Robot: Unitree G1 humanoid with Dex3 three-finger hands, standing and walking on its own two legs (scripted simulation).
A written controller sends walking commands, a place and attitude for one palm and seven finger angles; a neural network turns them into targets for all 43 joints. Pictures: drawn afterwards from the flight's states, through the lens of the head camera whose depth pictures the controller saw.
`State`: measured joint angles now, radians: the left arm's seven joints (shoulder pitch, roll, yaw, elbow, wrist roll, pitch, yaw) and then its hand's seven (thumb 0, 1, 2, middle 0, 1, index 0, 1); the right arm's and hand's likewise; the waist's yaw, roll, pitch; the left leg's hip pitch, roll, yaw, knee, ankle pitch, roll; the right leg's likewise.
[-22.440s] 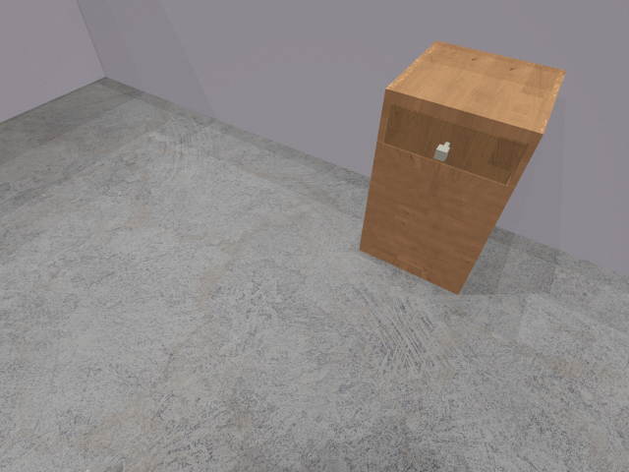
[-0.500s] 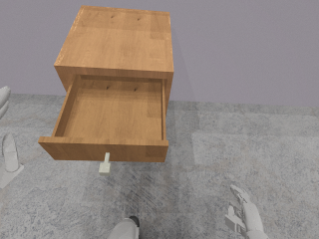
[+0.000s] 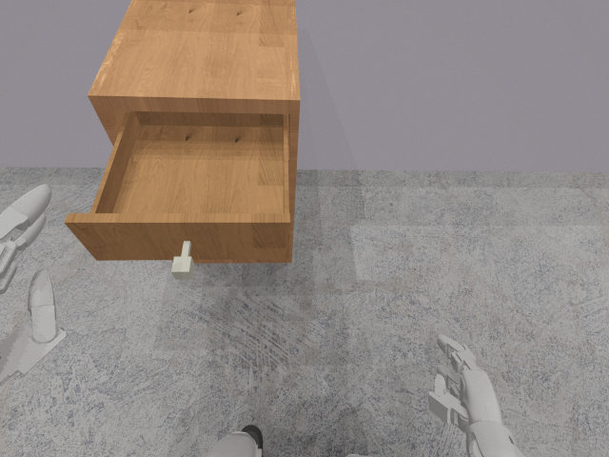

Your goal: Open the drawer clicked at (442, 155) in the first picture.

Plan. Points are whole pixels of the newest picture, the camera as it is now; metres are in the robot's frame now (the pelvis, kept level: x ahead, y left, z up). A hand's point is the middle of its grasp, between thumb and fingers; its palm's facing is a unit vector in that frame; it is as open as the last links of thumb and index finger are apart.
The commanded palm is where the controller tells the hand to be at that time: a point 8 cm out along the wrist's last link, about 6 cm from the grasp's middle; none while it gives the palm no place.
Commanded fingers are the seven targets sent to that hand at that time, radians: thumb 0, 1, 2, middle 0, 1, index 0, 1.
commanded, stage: stop stepping back and stand still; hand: left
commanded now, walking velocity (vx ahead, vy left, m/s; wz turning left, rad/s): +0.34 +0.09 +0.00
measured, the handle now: (184, 259) +0.44 +0.24 -0.15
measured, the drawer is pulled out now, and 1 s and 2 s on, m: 0.29 0.29 0.29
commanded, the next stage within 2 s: let the arm hang, fingers relaxed in 1.06 s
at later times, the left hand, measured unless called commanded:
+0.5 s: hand out of the picture +0.10 +0.22 +0.17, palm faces +0.39 -0.76 -0.52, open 7.4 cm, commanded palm +0.04 +0.26 +0.18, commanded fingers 0.00 0.90 0.90 -0.20 -0.30 -0.20 -0.30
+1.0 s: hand (16, 439) +0.13 +0.22 +0.16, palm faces +0.37 -0.80 -0.48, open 7.4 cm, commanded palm +0.06 +0.26 +0.18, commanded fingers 0.00 0.90 0.90 -0.20 -0.30 -0.20 -0.30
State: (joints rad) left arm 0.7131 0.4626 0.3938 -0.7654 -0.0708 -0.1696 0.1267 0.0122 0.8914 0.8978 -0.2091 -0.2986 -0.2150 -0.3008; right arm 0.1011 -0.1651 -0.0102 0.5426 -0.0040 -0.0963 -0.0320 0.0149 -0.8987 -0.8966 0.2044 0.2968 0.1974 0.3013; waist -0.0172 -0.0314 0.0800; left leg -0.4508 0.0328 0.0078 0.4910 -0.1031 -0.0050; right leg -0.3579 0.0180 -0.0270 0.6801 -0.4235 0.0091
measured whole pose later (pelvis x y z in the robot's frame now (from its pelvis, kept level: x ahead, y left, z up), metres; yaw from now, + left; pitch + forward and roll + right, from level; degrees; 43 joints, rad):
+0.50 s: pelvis -0.07 -0.03 +0.00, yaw +4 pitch -1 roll +0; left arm 0.69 0.42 0.38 -0.61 -0.04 -0.22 0.16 0.01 0.89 0.90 -0.21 -0.30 -0.22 -0.30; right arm 0.23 -0.21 -0.03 0.60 0.02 -0.11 -0.05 0.02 -0.90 -0.90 0.20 0.30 0.19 0.30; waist -0.02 0.00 0.04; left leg -0.25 0.04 0.01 0.58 -0.34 0.01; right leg -0.30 -0.01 -0.12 0.55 -0.25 -0.05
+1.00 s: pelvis -0.04 -0.03 +0.01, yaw +5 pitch +0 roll +0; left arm 0.67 0.39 0.34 -0.61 -0.05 -0.17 0.16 0.01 0.89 0.90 -0.21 -0.30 -0.22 -0.30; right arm 0.17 -0.20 -0.01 0.60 0.01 -0.05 -0.04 0.02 -0.90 -0.90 0.20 0.30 0.20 0.30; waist -0.02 0.00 0.08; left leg -0.19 0.03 -0.01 0.48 -0.29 -0.02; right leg -0.22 0.03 -0.08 0.46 -0.24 -0.05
